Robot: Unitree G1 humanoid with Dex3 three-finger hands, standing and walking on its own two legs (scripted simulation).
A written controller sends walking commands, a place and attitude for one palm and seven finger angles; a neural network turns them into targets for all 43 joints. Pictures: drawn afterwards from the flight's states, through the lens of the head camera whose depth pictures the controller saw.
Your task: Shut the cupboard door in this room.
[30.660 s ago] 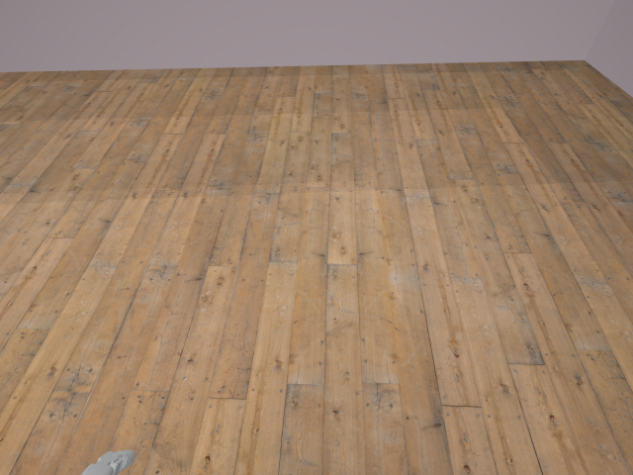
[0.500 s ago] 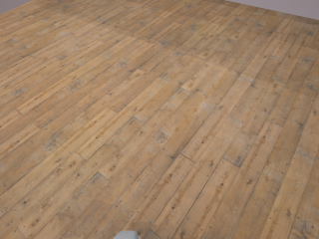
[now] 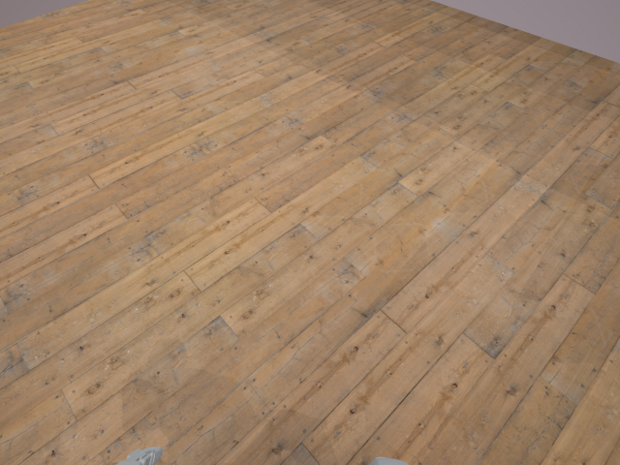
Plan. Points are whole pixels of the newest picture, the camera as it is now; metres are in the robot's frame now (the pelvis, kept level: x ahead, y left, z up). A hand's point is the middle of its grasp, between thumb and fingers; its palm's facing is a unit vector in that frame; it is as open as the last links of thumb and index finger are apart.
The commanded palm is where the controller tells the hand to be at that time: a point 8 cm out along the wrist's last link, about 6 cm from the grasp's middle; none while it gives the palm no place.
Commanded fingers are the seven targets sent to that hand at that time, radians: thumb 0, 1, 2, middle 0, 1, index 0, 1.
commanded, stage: turn or walk to find it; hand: left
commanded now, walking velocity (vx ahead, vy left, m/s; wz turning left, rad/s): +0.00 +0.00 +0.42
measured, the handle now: out of the picture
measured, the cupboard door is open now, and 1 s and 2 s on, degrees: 88 88 88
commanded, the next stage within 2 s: none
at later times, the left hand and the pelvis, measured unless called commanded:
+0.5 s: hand out of the picture -0.02 +0.16 -0.16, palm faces +0.26 -0.93 -0.26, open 7.3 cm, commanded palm none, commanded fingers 0.00 0.90 0.90 -0.20 -0.30 -0.20 -0.30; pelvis -0.01 -0.04 +0.00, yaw +14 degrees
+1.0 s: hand out of the picture -0.02 +0.21 -0.16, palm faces +0.42 -0.87 -0.25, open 7.3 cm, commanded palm none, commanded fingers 0.00 0.90 0.90 -0.20 -0.30 -0.20 -0.30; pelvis -0.03 -0.02 +0.00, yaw +25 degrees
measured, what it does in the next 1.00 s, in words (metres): steps on the spot, turning left: right foot, then left foot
